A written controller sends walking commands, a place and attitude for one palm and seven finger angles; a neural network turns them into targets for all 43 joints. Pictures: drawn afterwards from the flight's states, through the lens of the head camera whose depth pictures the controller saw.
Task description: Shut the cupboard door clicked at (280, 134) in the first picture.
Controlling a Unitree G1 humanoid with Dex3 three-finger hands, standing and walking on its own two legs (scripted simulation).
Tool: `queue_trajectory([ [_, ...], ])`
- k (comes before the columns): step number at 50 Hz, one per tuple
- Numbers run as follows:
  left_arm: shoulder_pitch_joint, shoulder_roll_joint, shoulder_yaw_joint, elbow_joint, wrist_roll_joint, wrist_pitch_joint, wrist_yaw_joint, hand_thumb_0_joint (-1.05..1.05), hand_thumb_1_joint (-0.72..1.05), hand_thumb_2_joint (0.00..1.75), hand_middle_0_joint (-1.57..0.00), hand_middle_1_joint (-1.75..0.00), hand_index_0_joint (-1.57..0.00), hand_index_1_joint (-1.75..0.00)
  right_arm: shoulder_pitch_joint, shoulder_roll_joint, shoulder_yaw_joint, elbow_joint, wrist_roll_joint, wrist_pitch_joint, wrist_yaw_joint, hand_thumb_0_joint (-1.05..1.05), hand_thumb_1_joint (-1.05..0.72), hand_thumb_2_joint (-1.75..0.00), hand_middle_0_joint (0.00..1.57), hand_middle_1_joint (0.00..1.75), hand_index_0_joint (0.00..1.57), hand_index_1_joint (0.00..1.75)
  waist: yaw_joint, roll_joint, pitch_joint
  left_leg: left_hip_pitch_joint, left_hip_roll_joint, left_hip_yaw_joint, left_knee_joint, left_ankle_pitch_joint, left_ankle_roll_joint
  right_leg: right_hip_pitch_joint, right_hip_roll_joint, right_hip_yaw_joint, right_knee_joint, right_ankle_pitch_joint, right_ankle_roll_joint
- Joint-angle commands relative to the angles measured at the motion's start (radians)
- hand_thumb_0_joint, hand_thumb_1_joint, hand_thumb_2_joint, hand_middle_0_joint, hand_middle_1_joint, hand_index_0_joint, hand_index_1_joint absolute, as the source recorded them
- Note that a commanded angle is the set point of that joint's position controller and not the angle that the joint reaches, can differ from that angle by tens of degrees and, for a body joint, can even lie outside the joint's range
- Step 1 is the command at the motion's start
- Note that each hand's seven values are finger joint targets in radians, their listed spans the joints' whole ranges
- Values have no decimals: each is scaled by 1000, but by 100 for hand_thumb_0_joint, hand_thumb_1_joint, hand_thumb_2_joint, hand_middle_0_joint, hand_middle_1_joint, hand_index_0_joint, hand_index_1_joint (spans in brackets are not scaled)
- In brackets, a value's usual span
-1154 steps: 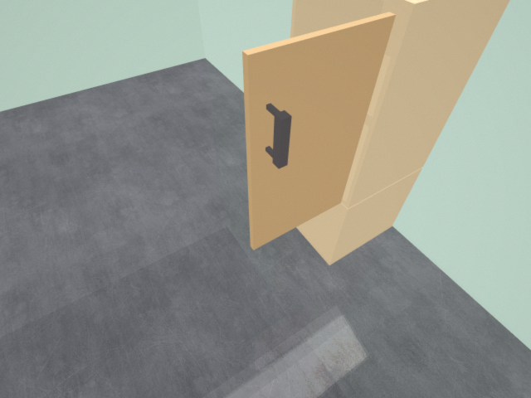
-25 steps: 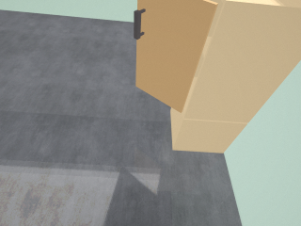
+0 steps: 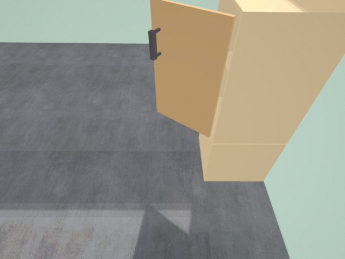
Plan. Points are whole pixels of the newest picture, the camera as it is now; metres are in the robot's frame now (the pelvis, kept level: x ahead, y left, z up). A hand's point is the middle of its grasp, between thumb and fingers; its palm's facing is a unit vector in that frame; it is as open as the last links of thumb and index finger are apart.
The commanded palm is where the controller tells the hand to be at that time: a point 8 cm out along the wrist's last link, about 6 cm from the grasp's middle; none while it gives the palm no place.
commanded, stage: let the arm hang, fingers relaxed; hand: left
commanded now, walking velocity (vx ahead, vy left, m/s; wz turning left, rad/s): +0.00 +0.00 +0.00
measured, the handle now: (155, 44) +0.92 +0.12 +0.08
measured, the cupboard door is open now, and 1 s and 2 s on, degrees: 54 54 54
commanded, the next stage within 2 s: look to check the result in 0.20 s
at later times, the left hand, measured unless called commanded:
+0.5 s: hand out of the picture +0.01 +0.17 -0.17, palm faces +0.03 -0.97 -0.22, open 7.4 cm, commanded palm none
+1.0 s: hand out of the picture +0.05 +0.18 -0.17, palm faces +0.06 -0.97 -0.24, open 7.4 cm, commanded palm none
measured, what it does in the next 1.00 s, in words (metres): stands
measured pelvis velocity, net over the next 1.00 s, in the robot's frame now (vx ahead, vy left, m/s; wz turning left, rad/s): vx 0.03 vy -0.02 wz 0.04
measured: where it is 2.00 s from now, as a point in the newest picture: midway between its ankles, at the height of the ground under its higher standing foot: outside the picture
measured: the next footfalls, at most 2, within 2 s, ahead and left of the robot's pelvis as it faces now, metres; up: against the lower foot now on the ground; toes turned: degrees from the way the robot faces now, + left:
right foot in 1.58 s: +0.09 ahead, -0.15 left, +0.00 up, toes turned +25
left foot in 1.88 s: -0.04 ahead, +0.10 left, +0.00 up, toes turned +42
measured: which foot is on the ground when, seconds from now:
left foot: down 0.00-1.00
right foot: down 0.00-1.00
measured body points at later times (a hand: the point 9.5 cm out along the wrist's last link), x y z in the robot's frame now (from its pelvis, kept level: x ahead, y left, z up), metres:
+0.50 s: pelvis +0.02 -0.01 +0.00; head +0.03 -0.01 +0.45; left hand +0.01 +0.23 -0.16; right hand +0.01 -0.24 -0.16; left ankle +0.05 +0.09 -0.74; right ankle +0.01 -0.11 -0.74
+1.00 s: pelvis +0.03 -0.02 +0.00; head +0.04 -0.02 +0.45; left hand +0.05 +0.23 -0.15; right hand +0.05 -0.26 -0.16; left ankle +0.05 +0.09 -0.74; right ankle +0.01 -0.11 -0.74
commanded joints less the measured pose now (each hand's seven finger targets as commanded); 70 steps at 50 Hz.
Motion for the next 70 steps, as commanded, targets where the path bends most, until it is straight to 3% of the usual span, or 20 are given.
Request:
queue_trajectory([
  [1,79,114,17,-21,1,-5,2,0,90,90,-20,-30,-20,-30,61,-110,-21,-24,-1,-17,-2,0,-90,-90,20,30,20,30,4,-5,103,-35,111,-148,-122,-148,-5,-67,-84,115,-124,-110,-34],
  [17,22,141,18,-17,-6,-17,0,0,90,90,-20,-30,-20,-30,22,-142,-18,-18,1,-26,-4,0,-90,-90,20,30,20,30,0,12,46,38,121,-128,-85,36,-13,0,-100,117,-139,2,-38],
  [21,24,150,16,-12,-6,-19,0,0,90,90,-20,-30,-20,-30,9,-152,-18,-16,3,-24,-4,0,-90,-90,20,30,20,30,2,-16,46,58,122,-120,-77,50,-13,-2,-101,118,-150,15,-39],
  [43,-20,183,16,-14,-7,-22,-3,0,90,90,-20,-30,-20,-30,-49,-192,-18,-11,1,-28,-4,0,-90,-90,20,30,20,30,2,0,49,84,132,-124,-96,91,-16,37,-106,118,-165,80,-37],
  [45,-4,146,14,-14,-9,-11,3,0,90,90,-20,-30,-20,-30,-31,-144,-9,-12,1,-19,-1,0,-90,-90,20,30,20,30,3,2,52,43,124,-125,-71,113,-25,57,-119,94,-130,98,-29],
  [47,7,167,28,-30,-7,-2,7,0,90,90,-20,-30,-20,-30,-27,-149,-17,-27,1,-11,1,0,-90,-90,20,30,20,30,10,-14,42,-2,113,-125,-22,137,-26,77,-139,73,-84,131,-34],
  [49,1,192,45,-53,-5,5,9,0,90,90,-20,-30,-20,-30,-34,-153,-27,-50,1,-1,5,0,-90,-90,20,30,20,30,14,-51,36,-67,86,-113,54,117,-31,91,-187,80,-68,142,-66],
  [51,-7,213,60,-84,1,10,12,0,90,90,-20,-30,-20,-30,-43,-146,-39,-79,-2,12,9,0,-90,-90,20,30,20,30,20,-119,40,-109,58,-63,210,7,-44,63,-278,108,-98,143,-121],
  [53,-36,220,71,-122,8,11,13,0,90,90,-20,-30,-20,-30,-70,-145,-55,-109,-7,25,13,0,-90,-90,20,30,20,30,18,-151,71,-177,67,-28,420,-281,-61,21,-372,127,-112,218,-192],
  [55,-68,233,82,-150,17,7,13,0,90,90,-20,-30,-20,-30,-84,-133,-60,-137,-2,24,23,0,-90,-90,20,30,20,30,7,-123,84,-201,105,-23,430,-362,-66,32,-402,79,-51,366,-199],
  [57,-77,248,87,-166,11,8,9,0,90,90,-20,-30,-20,-30,-52,-128,-59,-145,-2,23,31,0,-90,-90,20,30,20,30,-10,-87,56,-111,96,17,243,-210,-67,34,-356,-19,80,424,-127],
  [58,-68,244,88,-175,4,12,4,0,90,90,-20,-30,-20,-30,-10,-141,-61,-143,-7,18,34,0,-90,-90,20,30,20,30,-25,-19,19,-5,90,3,146,0,-49,-23,-304,-68,184,370,-64],
  [59,-36,204,85,-196,-4,20,1,0,90,90,-20,-30,-20,-30,34,-213,-74,-148,-17,11,30,0,-90,-90,20,30,20,30,-34,195,-6,65,233,-252,36,327,36,-155,-184,-124,361,104,25],
  [60,-66,165,72,-239,-6,26,4,0,90,90,-20,-30,-20,-30,76,-288,-94,-149,-24,11,21,0,-90,-90,20,30,20,30,-56,331,-15,77,404,-506,-75,443,165,-265,-64,-73,543,-450,60],
  [61,-145,184,69,-265,6,40,10,0,90,90,-20,-30,-20,-30,107,-303,-96,-137,-26,12,14,0,-90,-90,20,30,20,30,-82,236,-17,32,402,-567,-127,188,180,-278,-54,42,674,-446,39],
  [62,-160,173,76,-273,9,39,6,0,90,90,-20,-30,-20,-30,79,-305,-98,-151,-27,8,8,0,-90,-90,20,30,20,30,-61,185,-25,29,383,-567,-137,50,160,-337,-57,88,720,-370,40],
  [63,-171,175,77,-275,8,33,0,0,90,90,-20,-30,-20,-30,37,-292,-96,-171,-25,5,5,0,-90,-90,20,30,20,30,-50,133,0,-6,353,-526,-140,-24,147,-349,-66,107,728,-294,45],
  [65,-158,161,77,-275,7,26,-10,0,90,90,-20,-30,-20,-30,-14,-273,-90,-191,-23,-2,3,0,-90,-90,20,30,20,30,-26,88,-8,1,285,-437,-125,13,122,-344,-58,99,678,-209,59],
  [67,-149,160,74,-280,4,26,-14,0,90,90,-20,-30,-20,-30,-28,-281,-92,-200,-22,-1,4,0,-90,-90,20,30,20,30,-23,88,-34,11,257,-412,-123,17,118,-302,-40,93,593,-209,64],
  [70,-145,156,72,-298,5,30,-14,0,90,90,-20,-30,-20,-30,-33,-296,-105,-214,-22,9,11,0,-90,-90,20,30,20,30,-30,108,-63,27,231,-428,-127,-56,115,-262,-9,76,473,-225,67],
])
